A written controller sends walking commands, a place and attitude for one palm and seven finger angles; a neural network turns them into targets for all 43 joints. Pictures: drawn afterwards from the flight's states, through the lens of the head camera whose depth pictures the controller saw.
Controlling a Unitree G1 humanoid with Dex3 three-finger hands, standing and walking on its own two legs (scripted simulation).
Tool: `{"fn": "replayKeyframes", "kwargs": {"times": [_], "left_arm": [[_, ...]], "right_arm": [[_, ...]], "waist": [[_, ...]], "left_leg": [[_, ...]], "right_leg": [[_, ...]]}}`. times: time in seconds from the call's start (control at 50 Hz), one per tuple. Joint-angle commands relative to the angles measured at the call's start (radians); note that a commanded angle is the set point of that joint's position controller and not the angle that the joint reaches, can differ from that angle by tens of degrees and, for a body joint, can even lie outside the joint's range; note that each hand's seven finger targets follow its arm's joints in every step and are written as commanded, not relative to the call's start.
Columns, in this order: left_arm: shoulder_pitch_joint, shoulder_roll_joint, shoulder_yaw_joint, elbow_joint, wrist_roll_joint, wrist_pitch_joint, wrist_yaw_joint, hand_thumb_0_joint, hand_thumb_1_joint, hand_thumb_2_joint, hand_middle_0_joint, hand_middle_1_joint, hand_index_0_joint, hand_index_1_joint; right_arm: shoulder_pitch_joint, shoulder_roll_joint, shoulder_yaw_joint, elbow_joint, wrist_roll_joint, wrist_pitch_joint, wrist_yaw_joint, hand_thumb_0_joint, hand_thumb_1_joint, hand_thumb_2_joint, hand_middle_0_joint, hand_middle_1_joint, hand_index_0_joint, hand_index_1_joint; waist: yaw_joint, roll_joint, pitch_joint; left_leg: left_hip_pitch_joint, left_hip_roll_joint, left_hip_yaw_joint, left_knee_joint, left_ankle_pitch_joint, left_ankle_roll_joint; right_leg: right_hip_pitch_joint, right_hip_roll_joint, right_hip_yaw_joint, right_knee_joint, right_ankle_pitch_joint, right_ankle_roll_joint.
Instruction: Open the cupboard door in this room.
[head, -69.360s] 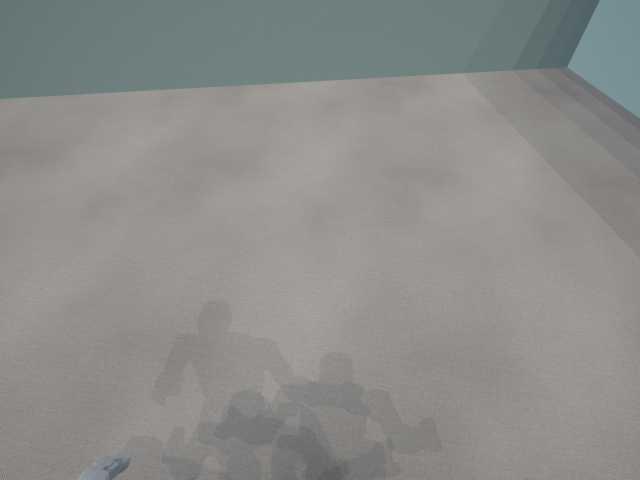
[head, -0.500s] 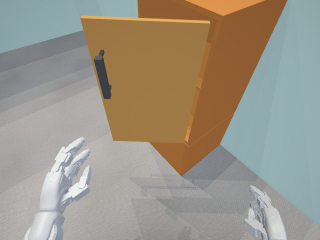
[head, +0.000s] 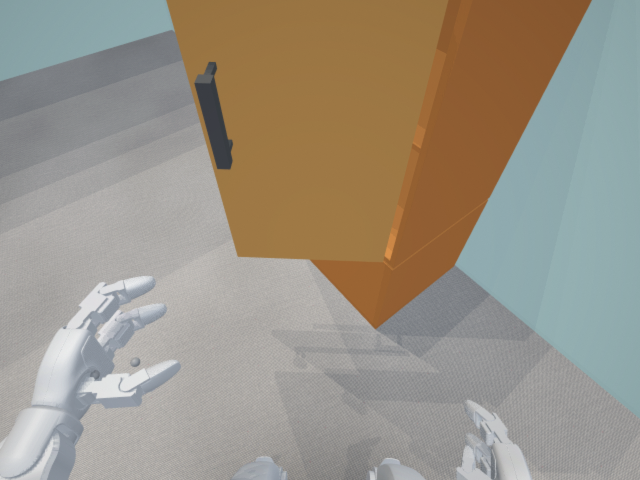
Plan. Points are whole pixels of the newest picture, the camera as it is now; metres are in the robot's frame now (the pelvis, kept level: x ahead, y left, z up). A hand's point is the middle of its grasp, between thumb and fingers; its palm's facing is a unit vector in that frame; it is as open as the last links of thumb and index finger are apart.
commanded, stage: raise the hand with hooked fingers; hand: left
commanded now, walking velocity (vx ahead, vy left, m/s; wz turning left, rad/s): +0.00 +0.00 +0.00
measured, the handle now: (218, 118) +0.61 +0.19 +0.10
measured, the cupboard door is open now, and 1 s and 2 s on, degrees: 49 49 49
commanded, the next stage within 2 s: move the hooked fingers beside the handle in 1.28 s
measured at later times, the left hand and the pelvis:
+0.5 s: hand (74, 308) +0.28 +0.28 +0.10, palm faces +0.06 -1.00 -0.05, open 13.7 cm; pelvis +0.01 +0.02 +0.02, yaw +1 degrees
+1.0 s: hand (73, 267) +0.32 +0.29 +0.12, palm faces +0.02 -1.00 -0.02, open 14.0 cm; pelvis +0.02 +0.01 +0.03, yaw +0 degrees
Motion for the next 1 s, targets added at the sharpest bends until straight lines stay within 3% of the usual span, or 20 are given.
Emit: {"fn": "replayKeyframes", "kwargs": {"times": [0.0,0.04,0.12,0.16,0.2,0.22,0.26,0.32,0.36,0.42,0.46,0.54,0.62,0.64,0.74,0.8,0.84,0.88,0.92,0.98], "left_arm": [[-0.034,0.142,0.138,-0.236,-0.026,-0.138,0.093,0.000,-0.080,0.480,-0.270,-0.930,-0.270,-0.930],[-0.101,0.131,0.079,-0.222,0.003,-0.173,0.084,0.000,-0.127,0.460,-0.273,-0.960,-0.273,-0.960],[-0.176,0.157,0.040,-0.154,0.016,-0.169,0.013,0.000,-0.220,0.420,-0.280,-1.020,-0.280,-1.020],[-0.200,0.216,0.091,-0.153,0.003,-0.153,-0.018,0.000,-0.267,0.400,-0.283,-1.050,-0.283,-1.050],[-0.216,0.257,0.136,-0.198,-0.008,-0.148,-0.021,0.000,-0.313,0.380,-0.287,-1.080,-0.287,-1.080],[-0.233,0.286,0.161,-0.210,-0.015,-0.141,-0.017,0.000,-0.337,0.370,-0.288,-1.095,-0.288,-1.095],[-0.221,0.274,0.177,-0.209,-0.029,-0.137,0.002,0.000,-0.383,0.350,-0.292,-1.125,-0.292,-1.125],[-0.238,0.266,0.185,-0.139,-0.034,-0.116,0.019,0.000,-0.453,0.320,-0.297,-1.170,-0.297,-1.170],[-0.267,0.239,0.151,-0.085,-0.023,-0.085,0.009,0.000,-0.500,0.300,-0.300,-1.200,-0.300,-1.200],[-0.310,0.245,0.134,-0.022,-0.013,-0.028,-0.028,0.000,-0.500,0.300,-0.300,-1.200,-0.300,-1.200],[-0.356,0.265,0.141,-0.022,-0.013,-0.009,-0.056,0.000,-0.500,0.300,-0.300,-1.200,-0.300,-1.200],[-0.474,0.350,0.202,-0.090,-0.017,-0.029,-0.068,0.000,-0.500,0.300,-0.300,-1.200,-0.300,-1.200],[-0.496,0.374,0.248,0.012,-0.035,-0.040,-0.071,0.000,-0.500,0.300,-0.300,-1.200,-0.300,-1.200],[-0.525,0.367,0.239,0.022,-0.034,-0.038,-0.080,0.000,-0.500,0.300,-0.300,-1.200,-0.300,-1.200],[-0.576,0.389,0.226,0.097,-0.023,0.011,-0.128,0.000,-0.500,0.300,-0.300,-1.200,-0.300,-1.200],[-0.541,0.366,0.213,0.131,-0.028,0.028,-0.145,0.000,-0.500,0.300,-0.300,-1.200,-0.300,-1.200],[-0.522,0.368,0.226,0.121,-0.040,0.017,-0.148,0.000,-0.500,0.300,-0.300,-1.200,-0.300,-1.200],[-0.515,0.395,0.257,0.098,-0.042,0.002,-0.137,0.000,-0.500,0.300,-0.300,-1.200,-0.300,-1.200],[-0.524,0.406,0.273,0.107,-0.047,-0.008,-0.125,0.000,-0.500,0.300,-0.300,-1.200,-0.300,-1.200],[-0.554,0.398,0.262,0.085,-0.034,-0.027,-0.106,0.000,-0.500,0.300,-0.300,-1.200,-0.300,-1.200]], "right_arm": [[-0.085,-0.165,-0.091,-0.166,0.000,-0.076,-0.003,0.000,-0.900,-0.900,0.200,0.300,0.200,0.300],[-0.067,-0.184,-0.088,-0.159,0.000,-0.086,0.000,0.000,-0.900,-0.900,0.200,0.300,0.200,0.300],[-0.035,-0.217,-0.089,-0.148,0.010,-0.098,-0.013,0.000,-0.900,-0.900,0.200,0.300,0.200,0.300],[-0.032,-0.223,-0.093,-0.146,0.016,-0.100,-0.024,0.000,-0.900,-0.900,0.200,0.300,0.200,0.300],[-0.035,-0.221,-0.092,-0.146,0.016,-0.105,-0.031,0.000,-0.900,-0.900,0.200,0.300,0.200,0.300],[-0.034,-0.223,-0.087,-0.144,0.012,-0.105,-0.031,0.000,-0.900,-0.900,0.200,0.300,0.200,0.300],[-0.038,-0.211,-0.081,-0.146,0.010,-0.103,-0.029,0.000,-0.900,-0.900,0.200,0.300,0.200,0.300],[-0.038,-0.215,-0.075,-0.144,0.008,-0.093,-0.025,0.000,-0.900,-0.900,0.200,0.300,0.200,0.300],[-0.043,-0.216,-0.074,-0.141,0.016,-0.082,-0.024,0.000,-0.900,-0.900,0.200,0.300,0.200,0.300],[-0.032,-0.228,-0.073,-0.148,0.016,-0.072,-0.029,0.000,-0.900,-0.900,0.200,0.300,0.200,0.300],[-0.029,-0.229,-0.073,-0.148,0.019,-0.067,-0.032,0.000,-0.900,-0.900,0.200,0.300,0.200,0.300],[-0.033,-0.225,-0.064,-0.149,0.010,-0.065,-0.033,0.000,-0.900,-0.900,0.200,0.300,0.200,0.300],[-0.030,-0.226,-0.059,-0.132,0.007,-0.057,-0.039,0.000,-0.900,-0.900,0.200,0.300,0.200,0.300],[-0.038,-0.225,-0.057,-0.128,0.010,-0.054,-0.041,0.000,-0.900,-0.900,0.200,0.300,0.200,0.300],[-0.029,-0.230,-0.058,-0.127,0.016,-0.043,-0.047,0.000,-0.900,-0.900,0.200,0.300,0.200,0.300],[-0.024,-0.231,-0.063,-0.135,0.016,-0.041,-0.046,0.000,-0.900,-0.900,0.200,0.300,0.200,0.300],[-0.024,-0.232,-0.065,-0.141,0.016,-0.041,-0.037,0.000,-0.900,-0.900,0.200,0.300,0.200,0.300],[-0.020,-0.234,-0.070,-0.143,0.011,-0.039,-0.032,0.000,-0.900,-0.900,0.200,0.300,0.200,0.300],[-0.020,-0.234,-0.068,-0.143,0.008,-0.035,-0.028,0.000,-0.900,-0.900,0.200,0.300,0.200,0.300],[-0.018,-0.230,-0.071,-0.143,0.010,-0.030,-0.028,0.000,-0.900,-0.900,0.200,0.300,0.200,0.300]], "waist": [[0.041,-0.032,-0.167],[0.011,0.017,-0.125],[-0.019,0.013,-0.113],[-0.004,0.017,-0.172],[0.018,0.065,-0.230],[0.029,0.101,-0.225],[0.035,0.098,-0.214],[0.035,0.074,-0.142],[0.020,0.090,-0.106],[0.014,0.060,-0.104],[0.010,0.032,-0.145],[0.023,0.095,-0.220],[0.022,0.023,-0.166],[0.019,0.059,-0.166],[0.021,0.088,-0.193],[0.021,0.037,-0.191],[0.031,0.015,-0.193],[0.040,0.042,-0.224],[0.039,0.019,-0.184],[0.029,0.068,-0.190]], "left_leg": [[0.056,-0.038,-0.060,-0.194,0.217,0.001],[0.072,-0.037,-0.060,-0.200,0.172,0.004],[0.086,-0.039,-0.064,-0.213,0.099,0.010],[0.118,-0.039,-0.063,-0.226,0.116,0.012],[0.172,-0.037,-0.067,-0.241,0.190,0.010],[0.195,-0.035,-0.076,-0.248,0.226,0.004],[0.218,-0.031,-0.080,-0.267,0.269,-0.003],[0.205,-0.031,-0.080,-0.283,0.272,-0.006],[0.209,-0.031,-0.073,-0.296,0.251,-0.008],[0.219,-0.031,-0.071,-0.303,0.266,-0.005],[0.240,-0.032,-0.067,-0.303,0.300,-0.002],[0.312,-0.032,-0.075,-0.307,0.381,-0.008],[0.290,-0.031,-0.075,-0.315,0.357,-0.007],[0.293,-0.033,-0.069,-0.322,0.347,-0.008],[0.323,-0.033,-0.063,-0.336,0.382,-0.004],[0.314,-0.035,-0.061,-0.339,0.379,0.001],[0.314,-0.034,-0.060,-0.338,0.405,0.000],[0.321,-0.037,-0.053,-0.335,0.428,-0.001],[0.303,-0.037,-0.053,-0.337,0.403,-0.002],[0.314,-0.038,-0.047,-0.347,0.374,-0.001]], "right_leg": [[0.188,0.027,0.058,-0.163,0.089,0.020],[0.134,0.031,0.061,-0.167,0.041,0.015],[0.122,0.028,0.072,-0.198,-0.022,0.012],[0.172,0.024,0.080,-0.214,-0.008,0.014],[0.218,0.025,0.065,-0.202,0.074,0.009],[0.225,0.032,0.055,-0.192,0.110,0.000],[0.239,0.035,0.038,-0.192,0.152,0.001],[0.239,0.041,0.030,-0.205,0.167,-0.001],[0.221,0.038,0.032,-0.221,0.160,0.003],[0.238,0.040,0.034,-0.234,0.189,0.002],[0.269,0.038,0.038,-0.245,0.231,0.006],[0.304,0.043,0.042,-0.244,0.284,-0.002],[0.305,0.049,0.042,-0.263,0.274,-0.002],[0.304,0.044,0.045,-0.268,0.268,-0.002],[0.329,0.037,0.050,-0.285,0.301,-0.003],[0.336,0.036,0.050,-0.295,0.307,0.001],[0.353,0.039,0.051,-0.293,0.336,-0.001],[0.363,0.037,0.054,-0.287,0.357,0.000],[0.353,0.040,0.056,-0.290,0.338,-0.003],[0.336,0.037,0.058,-0.295,0.306,0.000]]}}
